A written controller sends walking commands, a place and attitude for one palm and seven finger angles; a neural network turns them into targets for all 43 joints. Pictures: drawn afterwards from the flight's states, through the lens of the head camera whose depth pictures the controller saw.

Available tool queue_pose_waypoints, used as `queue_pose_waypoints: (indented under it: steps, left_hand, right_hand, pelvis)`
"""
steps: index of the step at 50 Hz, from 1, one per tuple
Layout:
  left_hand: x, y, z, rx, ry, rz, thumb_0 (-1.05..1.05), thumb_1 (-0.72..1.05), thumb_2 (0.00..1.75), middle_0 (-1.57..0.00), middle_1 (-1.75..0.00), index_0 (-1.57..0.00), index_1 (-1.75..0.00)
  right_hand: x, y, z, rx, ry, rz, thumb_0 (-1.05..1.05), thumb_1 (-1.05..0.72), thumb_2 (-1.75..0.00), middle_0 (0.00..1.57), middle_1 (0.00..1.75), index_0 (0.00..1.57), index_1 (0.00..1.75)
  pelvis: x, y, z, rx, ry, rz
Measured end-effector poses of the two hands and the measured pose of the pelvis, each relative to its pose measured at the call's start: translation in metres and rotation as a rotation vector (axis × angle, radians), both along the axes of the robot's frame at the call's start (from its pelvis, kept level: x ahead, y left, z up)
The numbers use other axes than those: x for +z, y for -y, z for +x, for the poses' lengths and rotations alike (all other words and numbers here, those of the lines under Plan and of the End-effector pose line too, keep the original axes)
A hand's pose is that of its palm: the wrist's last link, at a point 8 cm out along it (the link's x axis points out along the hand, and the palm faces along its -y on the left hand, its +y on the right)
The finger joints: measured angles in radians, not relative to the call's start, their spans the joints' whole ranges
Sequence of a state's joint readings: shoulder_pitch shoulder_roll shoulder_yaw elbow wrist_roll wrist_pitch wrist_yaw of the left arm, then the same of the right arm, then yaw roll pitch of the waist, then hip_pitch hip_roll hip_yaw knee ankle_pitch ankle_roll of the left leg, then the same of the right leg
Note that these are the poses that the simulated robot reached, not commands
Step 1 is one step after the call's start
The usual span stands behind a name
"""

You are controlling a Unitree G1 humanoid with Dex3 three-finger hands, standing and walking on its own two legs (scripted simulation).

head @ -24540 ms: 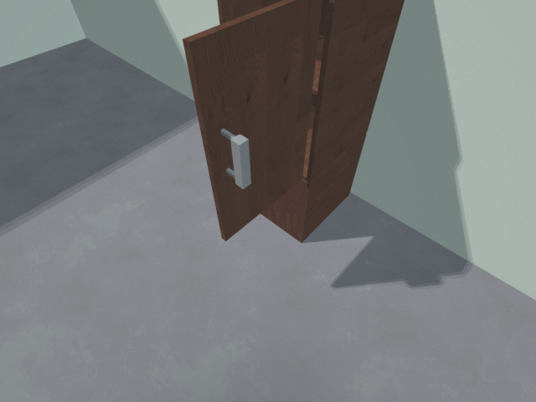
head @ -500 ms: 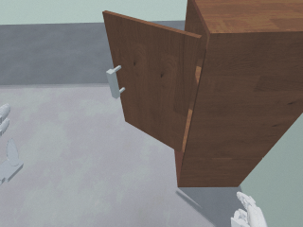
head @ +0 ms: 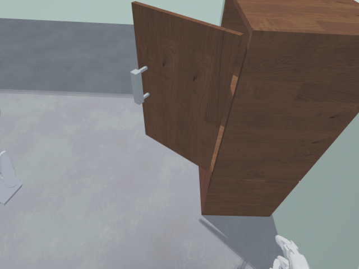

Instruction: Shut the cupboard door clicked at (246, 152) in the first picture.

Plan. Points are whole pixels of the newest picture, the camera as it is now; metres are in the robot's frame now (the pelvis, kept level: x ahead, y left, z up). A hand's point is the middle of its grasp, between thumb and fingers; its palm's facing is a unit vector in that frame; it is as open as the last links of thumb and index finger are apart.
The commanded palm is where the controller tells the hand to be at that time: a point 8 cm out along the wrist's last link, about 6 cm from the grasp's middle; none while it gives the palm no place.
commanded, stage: step back with the hand held close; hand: left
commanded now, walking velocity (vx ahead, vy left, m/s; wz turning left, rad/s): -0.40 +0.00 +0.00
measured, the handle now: (141, 85) +0.73 +0.18 +0.00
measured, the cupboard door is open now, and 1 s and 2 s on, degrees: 55 55 55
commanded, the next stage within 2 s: stop stepping back and stand still in 0.92 s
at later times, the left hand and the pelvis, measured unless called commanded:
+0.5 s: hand (14, 198) +0.18 +0.26 +0.18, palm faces +0.45 -0.77 -0.45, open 7.4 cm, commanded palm +0.10 +0.30 +0.19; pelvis -0.02 +0.00 +0.00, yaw +2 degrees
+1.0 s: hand (36, 246) +0.12 +0.19 +0.18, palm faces +0.21 -0.81 -0.54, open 7.4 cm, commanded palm +0.03 +0.26 +0.19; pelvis -0.13 -0.03 +0.00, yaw -3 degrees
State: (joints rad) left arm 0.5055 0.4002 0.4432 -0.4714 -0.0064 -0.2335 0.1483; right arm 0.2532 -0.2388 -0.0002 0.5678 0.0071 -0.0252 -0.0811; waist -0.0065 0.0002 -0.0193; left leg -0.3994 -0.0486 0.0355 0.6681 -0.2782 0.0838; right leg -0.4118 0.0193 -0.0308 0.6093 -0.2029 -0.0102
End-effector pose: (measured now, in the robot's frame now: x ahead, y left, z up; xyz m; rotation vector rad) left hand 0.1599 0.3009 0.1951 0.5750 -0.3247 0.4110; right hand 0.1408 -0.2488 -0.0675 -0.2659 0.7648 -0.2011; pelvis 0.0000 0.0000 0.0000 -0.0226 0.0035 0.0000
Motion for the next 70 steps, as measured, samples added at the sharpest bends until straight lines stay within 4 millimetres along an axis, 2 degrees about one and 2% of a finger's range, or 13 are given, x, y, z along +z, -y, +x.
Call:
queue_pose_waypoints:
  steps: [12, 19, 24, 31, 37, 41, 45, 49, 53, 57, 62, 66, 70]
  left_hand:
    - [0.002, 0.000, -0.005, -0.042, 0.011, 0.059, 0.01, 0.88, 0.90, -0.21, -0.30, -0.22, -0.30]
    - [0.000, 0.004, -0.014, -0.025, 0.029, 0.055, 0.01, 0.88, 0.90, -0.21, -0.30, -0.22, -0.30]
    - [-0.001, 0.008, -0.022, -0.037, 0.038, 0.021, 0.01, 0.88, 0.90, -0.21, -0.30, -0.22, -0.30]
    - [-0.001, -0.009, -0.039, -0.028, 0.019, 0.044, 0.01, 0.88, 0.90, -0.21, -0.30, -0.22, -0.30]
    - [0.007, -0.027, -0.054, 0.055, 0.030, 0.012, 0.01, 0.88, 0.90, -0.21, -0.30, -0.22, -0.30]
    - [0.001, -0.015, -0.051, 0.032, 0.023, -0.054, 0.01, 0.89, 0.90, -0.21, -0.30, -0.21, -0.30]
    - [-0.003, 0.018, -0.045, -0.097, -0.013, -0.049, 0.02, 0.89, 0.90, -0.20, -0.30, -0.21, -0.30]
    - [0.005, 0.056, -0.064, -0.248, -0.054, 0.057, 0.02, 0.89, 0.90, -0.21, -0.30, -0.21, -0.30]
    - [0.021, 0.073, -0.105, -0.307, -0.081, 0.140, 0.01, 0.88, 0.90, -0.21, -0.30, -0.22, -0.30]
    - [0.022, 0.055, -0.136, -0.165, -0.095, 0.119, 0.01, 0.88, 0.90, -0.22, -0.30, -0.22, -0.30]
    - [-0.002, 0.023, -0.151, 0.034, -0.042, -0.067, 0.01, 0.88, 0.90, -0.22, -0.30, -0.22, -0.30]
    - [-0.017, 0.025, -0.167, 0.026, -0.063, -0.165, 0.01, 0.88, 0.90, -0.21, -0.30, -0.21, -0.30]
    - [-0.009, 0.039, -0.189, -0.066, -0.057, -0.124, 0.02, 0.89, 0.90, -0.21, -0.30, -0.21, -0.30]
  right_hand:
    - [-0.002, -0.001, -0.012, -0.008, 0.006, -0.009, 0.01, -0.90, -0.90, 0.20, 0.30, 0.20, 0.30]
    - [-0.007, -0.001, -0.012, 0.010, 0.005, 0.005, 0.01, -0.90, -0.90, 0.20, 0.30, 0.20, 0.30]
    - [-0.004, -0.001, -0.016, 0.023, -0.014, 0.000, 0.01, -0.90, -0.90, 0.20, 0.30, 0.20, 0.30]
    - [0.005, -0.009, -0.024, 0.022, -0.016, -0.035, 0.01, -0.90, -0.90, 0.20, 0.30, 0.20, 0.30]
    - [0.012, -0.023, -0.019, 0.063, -0.017, -0.028, 0.01, -0.90, -0.90, 0.20, 0.30, 0.20, 0.30]
    - [0.015, -0.031, -0.013, 0.118, 0.001, -0.004, 0.01, -0.90, -0.90, 0.20, 0.30, 0.20, 0.30]
    - [0.017, -0.029, -0.018, 0.140, 0.059, 0.038, 0.01, -0.90, -0.90, 0.21, 0.30, 0.20, 0.30]
    - [0.016, -0.015, -0.042, 0.117, 0.129, 0.078, 0.01, -0.90, -0.90, 0.21, 0.30, 0.20, 0.30]
    - [0.016, 0.008, -0.091, 0.034, 0.085, 0.086, 0.01, -0.90, -0.90, 0.21, 0.30, 0.20, 0.30]
    - [0.013, 0.035, -0.142, -0.040, 0.014, 0.032, 0.01, -0.90, -0.90, 0.21, 0.30, 0.20, 0.30]
    - [-0.004, 0.059, -0.194, -0.111, -0.065, -0.028, 0.01, -0.90, -0.90, 0.20, 0.30, 0.20, 0.30]
    - [0.003, 0.053, -0.222, -0.133, -0.056, -0.030, 0.01, -0.90, -0.90, 0.20, 0.30, 0.20, 0.30]
    - [0.013, 0.035, -0.238, -0.112, 0.021, -0.007, 0.01, -0.90, -0.90, 0.20, 0.30, 0.19, 0.30]
  pelvis:
    - [-0.004, -0.001, -0.012, 0.000, -0.006, -0.001]
    - [-0.008, 0.004, -0.017, 0.007, -0.005, 0.000]
    - [-0.005, 0.004, -0.023, 0.033, -0.021, 0.003]
    - [-0.001, -0.005, -0.031, 0.067, -0.027, -0.032]
    - [0.010, -0.005, -0.030, 0.064, -0.081, -0.064]
    - [0.015, 0.002, -0.045, 0.013, -0.133, -0.049]
    - [0.013, 0.014, -0.079, -0.031, -0.139, -0.033]
    - [0.004, 0.029, -0.118, -0.052, -0.118, -0.023]
    - [0.006, 0.041, -0.137, -0.051, -0.079, -0.020]
    - [0.010, 0.043, -0.140, -0.080, -0.066, 0.030]
    - [0.006, 0.032, -0.153, -0.020, -0.033, 0.025]
    - [0.009, 0.025, -0.176, -0.030, 0.009, 0.031]
    - [0.012, 0.026, -0.200, -0.030, 0.016, 0.023]
